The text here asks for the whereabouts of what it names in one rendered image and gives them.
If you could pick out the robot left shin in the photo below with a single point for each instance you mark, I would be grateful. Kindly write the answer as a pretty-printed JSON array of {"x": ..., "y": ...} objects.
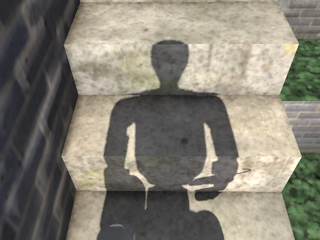
[{"x": 113, "y": 225}]

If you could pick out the left robot thigh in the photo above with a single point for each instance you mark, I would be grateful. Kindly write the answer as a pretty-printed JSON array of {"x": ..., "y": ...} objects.
[{"x": 117, "y": 233}]

